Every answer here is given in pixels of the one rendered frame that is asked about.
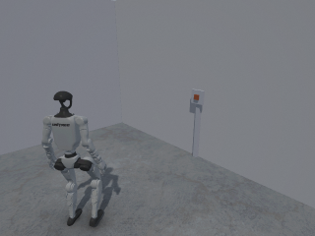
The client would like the robot right forearm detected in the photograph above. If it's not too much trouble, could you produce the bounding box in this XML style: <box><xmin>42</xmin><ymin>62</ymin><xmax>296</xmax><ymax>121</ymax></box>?
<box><xmin>86</xmin><ymin>139</ymin><xmax>102</xmax><ymax>163</ymax></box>

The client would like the right robot upper arm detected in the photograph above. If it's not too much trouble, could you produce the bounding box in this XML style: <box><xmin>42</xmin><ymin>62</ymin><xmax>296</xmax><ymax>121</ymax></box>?
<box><xmin>74</xmin><ymin>115</ymin><xmax>89</xmax><ymax>148</ymax></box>

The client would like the right robot hand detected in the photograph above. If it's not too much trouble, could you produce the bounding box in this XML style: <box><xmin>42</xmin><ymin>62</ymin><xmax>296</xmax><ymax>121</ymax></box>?
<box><xmin>95</xmin><ymin>159</ymin><xmax>107</xmax><ymax>176</ymax></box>

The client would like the robot left forearm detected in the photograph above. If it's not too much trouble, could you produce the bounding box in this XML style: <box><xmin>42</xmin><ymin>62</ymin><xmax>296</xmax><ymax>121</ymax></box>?
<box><xmin>41</xmin><ymin>144</ymin><xmax>55</xmax><ymax>159</ymax></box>

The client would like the left robot upper arm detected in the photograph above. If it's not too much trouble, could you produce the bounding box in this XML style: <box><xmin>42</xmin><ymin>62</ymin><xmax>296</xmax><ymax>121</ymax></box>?
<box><xmin>41</xmin><ymin>115</ymin><xmax>54</xmax><ymax>145</ymax></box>

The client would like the left robot hand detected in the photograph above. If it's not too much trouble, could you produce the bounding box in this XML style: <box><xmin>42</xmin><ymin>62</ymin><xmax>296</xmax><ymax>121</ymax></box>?
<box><xmin>47</xmin><ymin>155</ymin><xmax>57</xmax><ymax>170</ymax></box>

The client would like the left robot foot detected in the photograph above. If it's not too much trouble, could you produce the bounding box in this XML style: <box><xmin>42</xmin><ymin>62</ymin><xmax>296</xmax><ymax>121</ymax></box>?
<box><xmin>67</xmin><ymin>208</ymin><xmax>82</xmax><ymax>226</ymax></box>

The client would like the panel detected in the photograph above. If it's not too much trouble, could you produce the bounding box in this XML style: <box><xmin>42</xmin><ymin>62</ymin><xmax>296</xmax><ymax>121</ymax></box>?
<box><xmin>191</xmin><ymin>88</ymin><xmax>205</xmax><ymax>157</ymax></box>

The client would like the robot torso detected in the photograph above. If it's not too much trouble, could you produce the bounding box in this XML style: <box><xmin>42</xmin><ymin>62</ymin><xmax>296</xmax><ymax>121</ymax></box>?
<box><xmin>50</xmin><ymin>112</ymin><xmax>81</xmax><ymax>169</ymax></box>

